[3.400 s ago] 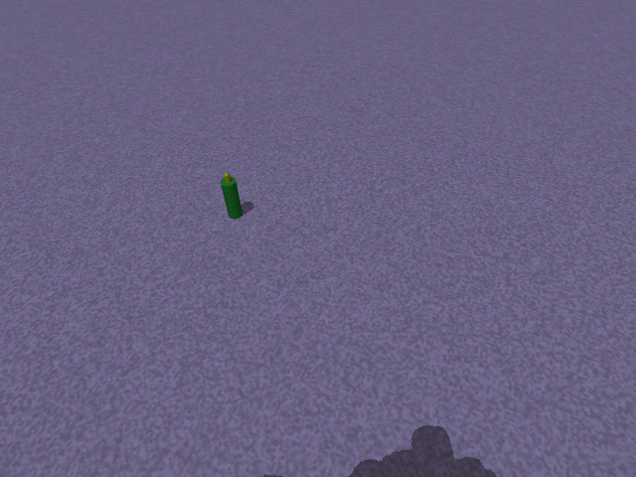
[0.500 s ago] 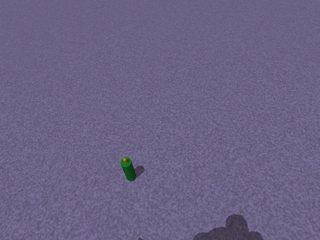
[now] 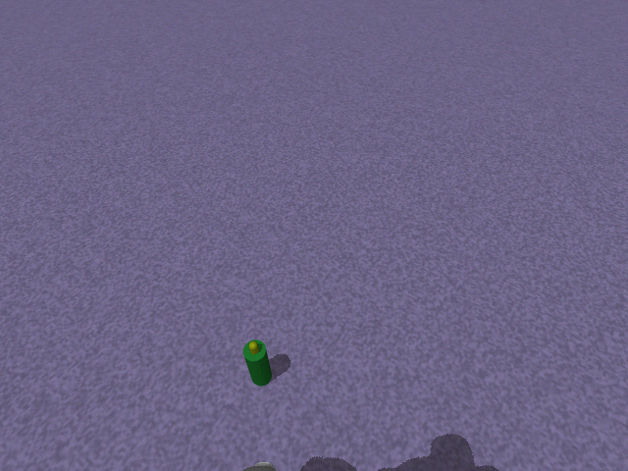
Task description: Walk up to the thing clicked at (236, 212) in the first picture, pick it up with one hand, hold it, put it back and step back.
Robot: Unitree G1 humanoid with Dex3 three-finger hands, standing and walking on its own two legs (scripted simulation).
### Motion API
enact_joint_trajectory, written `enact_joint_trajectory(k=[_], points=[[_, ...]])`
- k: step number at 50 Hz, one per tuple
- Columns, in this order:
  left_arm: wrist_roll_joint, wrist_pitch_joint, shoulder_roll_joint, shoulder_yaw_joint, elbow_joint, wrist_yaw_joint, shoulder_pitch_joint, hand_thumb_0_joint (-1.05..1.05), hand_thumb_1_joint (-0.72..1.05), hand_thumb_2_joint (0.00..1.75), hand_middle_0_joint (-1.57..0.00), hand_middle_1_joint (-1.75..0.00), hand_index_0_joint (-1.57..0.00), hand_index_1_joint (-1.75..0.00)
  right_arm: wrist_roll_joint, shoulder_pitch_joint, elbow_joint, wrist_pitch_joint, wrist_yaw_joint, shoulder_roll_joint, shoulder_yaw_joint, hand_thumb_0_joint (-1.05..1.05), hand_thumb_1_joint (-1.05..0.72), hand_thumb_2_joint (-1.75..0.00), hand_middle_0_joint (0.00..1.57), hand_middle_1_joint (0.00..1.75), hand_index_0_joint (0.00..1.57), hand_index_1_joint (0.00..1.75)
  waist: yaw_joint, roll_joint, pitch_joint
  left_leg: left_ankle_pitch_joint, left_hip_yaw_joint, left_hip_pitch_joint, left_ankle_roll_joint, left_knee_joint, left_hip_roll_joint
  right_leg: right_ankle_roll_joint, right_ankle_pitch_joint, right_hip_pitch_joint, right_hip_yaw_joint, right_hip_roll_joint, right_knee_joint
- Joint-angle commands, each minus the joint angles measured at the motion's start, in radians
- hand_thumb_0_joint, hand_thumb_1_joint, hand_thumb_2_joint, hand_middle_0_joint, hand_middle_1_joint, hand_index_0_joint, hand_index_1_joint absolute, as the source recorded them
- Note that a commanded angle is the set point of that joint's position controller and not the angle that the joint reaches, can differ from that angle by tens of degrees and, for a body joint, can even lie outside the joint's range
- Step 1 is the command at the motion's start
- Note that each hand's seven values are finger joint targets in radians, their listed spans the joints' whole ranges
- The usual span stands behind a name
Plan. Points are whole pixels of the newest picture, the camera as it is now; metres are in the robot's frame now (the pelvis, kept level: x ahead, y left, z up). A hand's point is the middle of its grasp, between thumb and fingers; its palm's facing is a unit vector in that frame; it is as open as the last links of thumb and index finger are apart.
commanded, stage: walk up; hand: left
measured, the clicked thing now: (257, 361) +0.53 +0.20 -0.65
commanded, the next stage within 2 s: none
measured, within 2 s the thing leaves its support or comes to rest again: neither
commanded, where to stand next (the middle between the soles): +0.18 +0.02 m, yaw -3 degrees
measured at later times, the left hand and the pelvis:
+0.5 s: hand out of the picture +0.14 +0.29 -0.15, palm faces -0.06 -0.89 -0.44, open 7.4 cm; pelvis +0.08 +0.02 -0.01, yaw -3 degrees
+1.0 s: hand out of the picture +0.16 +0.29 -0.15, palm faces -0.04 -0.95 -0.30, open 7.4 cm; pelvis +0.06 +0.04 +0.00, yaw -3 degrees
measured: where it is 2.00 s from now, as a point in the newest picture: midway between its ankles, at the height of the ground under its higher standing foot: outside the picture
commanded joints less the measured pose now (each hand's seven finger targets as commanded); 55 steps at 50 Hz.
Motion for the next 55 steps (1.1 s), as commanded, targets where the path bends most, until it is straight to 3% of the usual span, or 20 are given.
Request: enact_joint_trajectory(k=[1,2,3,4,5,9,18,22,23,24,25,26,30,35,37,38,40,42,47,55], points=[[-0.012,-0.024,0.249,0.058,-0.089,0.021,-0.021,0.0,0.9,0.9,-0.2,-0.3,-0.2,-0.3,0.002,0.095,-0.077,-0.053,-0.015,-0.198,-0.069,0.0,-0.9,-0.9,0.2,0.3,0.2,0.3,-0.097,-0.015,-0.101,0.004,0.022,0.316,0.051,-0.114,-0.036,-0.125,0.415,-0.172,0.118,-0.216,0.123],[-0.019,-0.019,0.187,0.034,-0.092,0.024,0.022,0.0,0.9,0.9,-0.2,-0.3,-0.2,-0.3,-0.012,0.184,-0.053,-0.055,-0.032,-0.256,-0.088,0.0,-0.9,-0.9,0.2,0.3,0.2,0.3,-0.128,0.164,-0.176,-0.059,-0.124,0.455,0.101,-0.199,0.052,-0.073,0.384,-0.261,0.051,-0.123,0.397],[-0.027,-0.017,0.114,0.017,-0.098,0.023,0.069,0.0,0.9,0.9,-0.2,-0.3,-0.2,-0.3,-0.012,0.187,-0.081,-0.058,-0.044,-0.319,-0.1,0.0,-0.9,-0.9,0.2,0.3,0.2,0.3,-0.101,0.333,-0.18,-0.022,-0.494,0.572,0.179,-0.242,0.263,-0.014,-0.133,-0.512,0.058,0.023,0.583],[-0.02,-0.001,0.202,0.039,-0.071,0.037,0.076,0.0,0.9,0.9,-0.2,-0.3,-0.2,-0.3,0.024,0.166,-0.095,-0.052,-0.051,-0.328,-0.103,0.0,-0.9,-0.9,0.2,0.3,0.2,0.3,-0.105,0.188,-0.177,-0.076,-0.621,0.506,0.271,-0.316,0.358,-0.028,-0.229,-0.523,0.11,0.011,0.666],[-0.015,0.005,0.238,0.039,-0.059,0.039,0.047,0.0,0.9,0.9,-0.2,-0.3,-0.2,-0.3,0.04,0.146,-0.095,-0.047,-0.052,-0.314,-0.105,0.0,-0.9,-0.9,0.2,0.3,0.2,0.3,-0.099,0.141,-0.124,-0.036,-0.592,0.43,0.295,-0.323,0.357,-0.031,-0.212,-0.52,0.155,-0.022,0.72],[-0.029,0.016,0.196,0.034,-0.017,0.022,0.091,0.0,0.9,0.9,-0.2,-0.3,-0.2,-0.3,0.041,0.03,-0.125,-0.058,-0.068,-0.22,-0.057,0.0,-0.9,-0.9,0.2,0.3,0.2,0.3,-0.028,0.09,-0.044,0.26,-0.19,0.229,0.178,-0.299,0.195,-0.025,-0.037,-0.393,0.2,-0.054,0.607],[-0.023,0.026,0.152,0.024,0.006,0.052,0.012,0.0,0.9,0.9,-0.2,-0.3,-0.2,-0.3,0.022,-0.041,-0.145,-0.023,-0.08,-0.204,-0.042,0.0,-0.9,-0.9,0.2,0.3,0.2,0.3,-0.034,0.138,-0.086,0.588,-0.065,0.183,0.2,-0.155,0.174,0.021,0.101,-0.263,0.102,-0.043,0.283],[-0.005,0.018,0.186,0.037,0.037,0.058,0.016,0.0,0.9,0.9,-0.2,-0.3,-0.2,-0.3,0.045,-0.104,-0.146,0.008,-0.078,-0.184,-0.034,0.0,-0.9,-0.9,0.2,0.3,0.2,0.3,0.005,0.025,-0.15,0.203,-0.063,0.098,0.123,-0.002,0.121,-0.015,0.251,-0.074,0.112,-0.02,0.052],[0.002,0.012,0.215,0.042,0.028,0.061,0.001,0.0,0.9,0.9,-0.2,-0.3,-0.2,-0.3,0.053,-0.087,-0.136,0.012,-0.08,-0.141,-0.021,0.0,-0.9,-0.9,0.2,0.3,0.2,0.3,0.006,-0.078,-0.156,0.038,-0.036,0.066,0.07,0.058,0.079,-0.047,0.3,-0.065,0.232,-0.104,-0.023],[0.011,0.005,0.258,0.048,0.009,0.061,-0.049,0.0,0.9,0.9,-0.2,-0.3,-0.2,-0.3,0.053,-0.062,-0.128,0.017,-0.078,-0.103,-0.007,0.0,-0.9,-0.9,0.2,0.3,0.2,0.3,-0.024,-0.205,-0.147,-0.165,0.007,0.007,0.017,0.145,-0.009,-0.113,0.311,-0.083,0.49,-0.284,-0.109],[0.003,0.007,0.283,0.046,-0.001,0.059,-0.115,0.0,0.9,0.9,-0.2,-0.3,-0.2,-0.3,0.047,-0.059,-0.107,0.03,-0.085,-0.126,-0.013,0.0,-0.9,-0.9,0.2,0.3,0.2,0.3,-0.027,-0.23,-0.122,-0.385,-0.021,0.036,0.003,0.243,-0.052,-0.234,0.308,-0.179,0.591,-0.394,-0.156],[0.005,0.011,0.289,0.044,-0.006,0.061,-0.153,0.0,0.9,0.9,-0.2,-0.3,-0.2,-0.3,0.037,-0.058,-0.081,0.036,-0.09,-0.161,-0.024,0.0,-0.9,-0.9,0.2,0.3,0.2,0.3,-0.022,-0.235,-0.093,-0.409,-0.048,0.066,0.003,0.299,-0.024,-0.263,0.287,-0.248,0.613,-0.401,-0.144],[0.012,0.016,0.229,0.03,0.01,0.06,-0.184,0.0,0.9,0.9,-0.2,-0.3,-0.2,-0.3,0.048,-0.049,-0.014,0.034,-0.079,-0.153,-0.022,0.0,-0.9,-0.9,0.2,0.3,0.2,0.3,-0.035,-0.239,-0.11,-0.305,-0.044,0.071,-0.003,0.23,-0.04,-0.155,0.234,-0.207,0.406,-0.25,-0.115],[0.007,0.048,0.206,0.026,0.021,0.042,-0.23,0.0,0.9,0.9,-0.2,-0.3,-0.2,-0.3,0.028,-0.013,0.071,-0.001,-0.085,-0.138,-0.009,0.0,-0.9,-0.9,0.2,0.3,0.2,0.3,-0.042,-0.213,-0.206,-0.14,0.024,0.234,-0.022,-0.168,-0.076,-0.11,0.142,-0.166,0.3,-0.184,-0.016],[-0.006,0.056,0.154,0.01,0.025,0.034,-0.243,0.0,0.9,0.9,-0.2,-0.3,-0.2,-0.3,0.008,-0.033,0.084,-0.017,-0.094,-0.181,-0.016,0.0,-0.9,-0.9,0.2,0.3,0.2,0.3,-0.036,-0.122,-0.202,-0.088,-0.123,0.286,0.01,-0.236,0.022,-0.051,0.115,-0.248,0.263,-0.15,0.037],[-0.014,0.059,0.13,0.003,0.044,0.03,-0.232,0.0,0.9,0.9,-0.2,-0.3,-0.2,-0.3,0.013,-0.127,0.065,-0.023,-0.092,-0.217,-0.016,0.0,-0.9,-0.9,0.2,0.3,0.2,0.3,-0.001,-0.018,-0.155,-0.224,-0.239,0.199,0.048,-0.266,0.105,-0.014,0.013,-0.258,0.218,-0.091,0.007],[0.003,0.056,0.177,0.016,0.095,0.029,-0.255,0.0,0.9,0.9,-0.2,-0.3,-0.2,-0.3,0.021,-0.186,0.08,-0.016,-0.083,-0.2,-0.002,0.0,-0.9,-0.9,0.2,0.3,0.2,0.3,0.014,-0.041,-0.078,-0.389,-0.168,0.003,0.051,-0.244,0.078,-0.017,-0.068,-0.106,0.236,-0.103,-0.064],[0.001,0.052,0.183,0.021,0.103,0.02,-0.286,0.0,0.9,0.9,-0.2,-0.3,-0.2,-0.3,0.014,-0.143,0.103,-0.022,-0.081,-0.178,0.011,0.0,-0.9,-0.9,0.2,0.3,0.2,0.3,-0.009,-0.034,-0.055,-0.334,-0.111,0.039,0.025,-0.248,0.014,-0.037,-0.132,-0.156,0.297,-0.133,-0.11],[-0.013,0.056,0.154,0.008,0.155,0.013,-0.29,0.0,0.9,0.9,-0.2,-0.3,-0.2,-0.3,0.014,-0.176,0.137,-0.038,-0.08,-0.194,0.014,0.0,-0.9,-0.9,0.2,0.3,0.2,0.3,0.003,0.066,-0.032,-0.303,-0.177,0.05,0.026,-0.362,0.073,-0.015,0.069,-0.113,0.191,-0.075,-0.072],[-0.013,0.06,0.145,0.001,0.221,0.008,-0.302,0.0,0.9,0.9,-0.2,-0.3,-0.2,-0.3,0.016,-0.177,0.162,-0.029,-0.089,-0.197,0.013,0.0,-0.9,-0.9,0.2,0.3,0.2,0.3,-0.006,0.063,-0.033,-0.303,-0.154,0.083,0.02,-0.377,0.074,-0.002,0.087,-0.08,0.183,-0.074,-0.11]])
